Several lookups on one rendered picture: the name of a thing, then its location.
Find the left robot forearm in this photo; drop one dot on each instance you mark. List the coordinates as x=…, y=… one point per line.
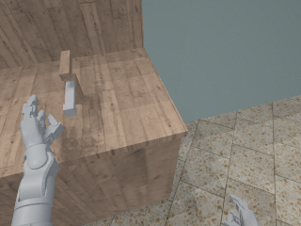
x=36, y=192

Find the counter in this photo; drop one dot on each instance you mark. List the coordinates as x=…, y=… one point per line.
x=120, y=151

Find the robot right hand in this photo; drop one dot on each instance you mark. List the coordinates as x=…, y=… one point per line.
x=246, y=217

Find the tap lever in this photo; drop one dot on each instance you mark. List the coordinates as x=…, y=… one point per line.
x=69, y=107

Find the robot left hand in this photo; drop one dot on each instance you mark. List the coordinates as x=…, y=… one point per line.
x=33, y=127

